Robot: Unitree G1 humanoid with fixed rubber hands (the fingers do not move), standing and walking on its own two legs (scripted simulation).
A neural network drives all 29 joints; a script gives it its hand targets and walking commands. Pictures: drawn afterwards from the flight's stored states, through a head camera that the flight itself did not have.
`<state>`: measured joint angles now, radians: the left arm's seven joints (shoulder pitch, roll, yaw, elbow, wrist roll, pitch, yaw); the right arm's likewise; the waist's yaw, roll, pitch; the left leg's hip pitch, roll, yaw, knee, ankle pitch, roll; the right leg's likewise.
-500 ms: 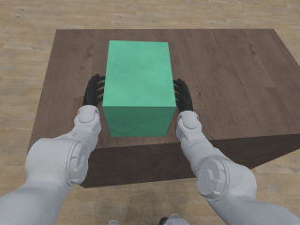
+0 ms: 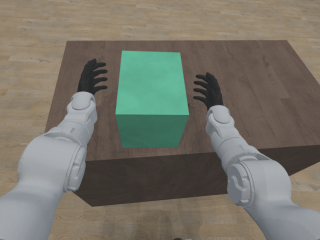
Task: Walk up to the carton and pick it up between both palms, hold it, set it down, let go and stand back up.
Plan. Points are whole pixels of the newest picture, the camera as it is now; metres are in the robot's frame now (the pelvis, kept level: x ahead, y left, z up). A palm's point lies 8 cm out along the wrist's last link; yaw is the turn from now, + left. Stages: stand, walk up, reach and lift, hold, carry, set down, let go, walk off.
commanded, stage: set down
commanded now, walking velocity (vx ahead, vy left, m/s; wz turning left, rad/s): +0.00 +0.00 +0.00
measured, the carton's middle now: (150, 100) +0.49 +0.02 +0.02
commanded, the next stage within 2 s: none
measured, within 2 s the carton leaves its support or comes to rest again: neither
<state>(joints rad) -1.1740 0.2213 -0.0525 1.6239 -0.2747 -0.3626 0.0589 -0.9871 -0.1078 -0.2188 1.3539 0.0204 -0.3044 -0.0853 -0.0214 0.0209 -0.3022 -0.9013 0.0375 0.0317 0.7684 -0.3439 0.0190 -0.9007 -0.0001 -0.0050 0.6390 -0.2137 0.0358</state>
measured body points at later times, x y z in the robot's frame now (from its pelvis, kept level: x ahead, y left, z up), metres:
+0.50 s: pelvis -0.02 -0.02 +0.03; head +0.04 +0.01 +0.48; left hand +0.41 +0.17 +0.06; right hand +0.41 -0.14 +0.07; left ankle -0.01 +0.09 -0.70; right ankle +0.03 -0.15 -0.70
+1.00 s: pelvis -0.01 -0.03 +0.03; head +0.02 -0.03 +0.48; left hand +0.39 +0.17 +0.07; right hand +0.38 -0.15 +0.07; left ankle -0.01 +0.09 -0.70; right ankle +0.03 -0.15 -0.70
